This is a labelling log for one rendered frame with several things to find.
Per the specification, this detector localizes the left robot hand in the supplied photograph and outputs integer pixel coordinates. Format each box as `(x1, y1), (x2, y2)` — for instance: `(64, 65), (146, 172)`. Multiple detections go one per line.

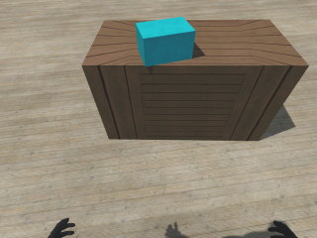
(48, 217), (75, 238)

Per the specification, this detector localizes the carton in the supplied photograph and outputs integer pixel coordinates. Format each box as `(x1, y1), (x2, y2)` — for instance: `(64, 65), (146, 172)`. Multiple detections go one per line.
(136, 17), (196, 67)

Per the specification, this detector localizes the pedestal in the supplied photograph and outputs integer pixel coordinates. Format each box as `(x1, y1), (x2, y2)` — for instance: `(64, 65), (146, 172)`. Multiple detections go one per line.
(81, 19), (309, 141)

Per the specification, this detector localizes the right robot hand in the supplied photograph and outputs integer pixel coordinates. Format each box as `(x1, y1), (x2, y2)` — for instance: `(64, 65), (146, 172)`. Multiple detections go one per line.
(268, 220), (297, 238)

